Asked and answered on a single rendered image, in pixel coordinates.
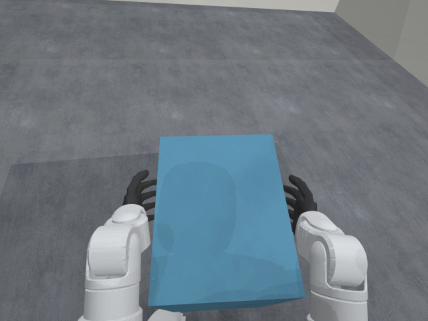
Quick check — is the robot left forearm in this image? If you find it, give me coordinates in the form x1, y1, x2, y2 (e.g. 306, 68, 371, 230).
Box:
78, 204, 150, 321

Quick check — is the carton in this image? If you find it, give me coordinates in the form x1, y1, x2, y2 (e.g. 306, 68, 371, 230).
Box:
148, 134, 306, 312

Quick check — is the robot right hand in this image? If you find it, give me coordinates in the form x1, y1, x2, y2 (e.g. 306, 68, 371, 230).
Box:
283, 175, 317, 235

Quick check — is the robot right forearm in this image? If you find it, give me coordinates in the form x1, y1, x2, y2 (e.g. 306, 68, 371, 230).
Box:
295, 211, 368, 321

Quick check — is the robot left hand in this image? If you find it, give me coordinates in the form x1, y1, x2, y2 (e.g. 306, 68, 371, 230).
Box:
122, 170, 157, 222

